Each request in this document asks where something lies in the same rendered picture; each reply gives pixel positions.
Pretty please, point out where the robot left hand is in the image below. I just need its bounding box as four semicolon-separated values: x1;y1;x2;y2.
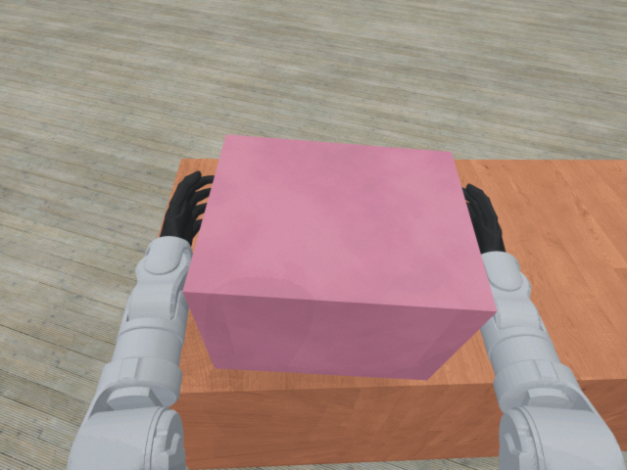
160;170;215;246

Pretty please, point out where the pedestal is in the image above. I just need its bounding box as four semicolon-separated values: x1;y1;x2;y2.
158;159;627;470

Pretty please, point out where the carton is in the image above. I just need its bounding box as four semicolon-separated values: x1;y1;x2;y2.
182;134;497;380

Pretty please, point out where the left robot upper arm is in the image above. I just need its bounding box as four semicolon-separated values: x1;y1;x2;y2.
70;406;186;470

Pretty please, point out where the robot right forearm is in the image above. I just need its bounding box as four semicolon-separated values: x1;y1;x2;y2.
480;252;626;470

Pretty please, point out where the right robot upper arm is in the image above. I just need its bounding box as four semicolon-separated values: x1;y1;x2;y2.
499;405;623;470

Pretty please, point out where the robot right hand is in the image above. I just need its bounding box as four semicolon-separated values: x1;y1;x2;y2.
461;183;506;255

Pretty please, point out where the robot left forearm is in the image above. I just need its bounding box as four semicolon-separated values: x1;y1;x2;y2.
67;236;193;470

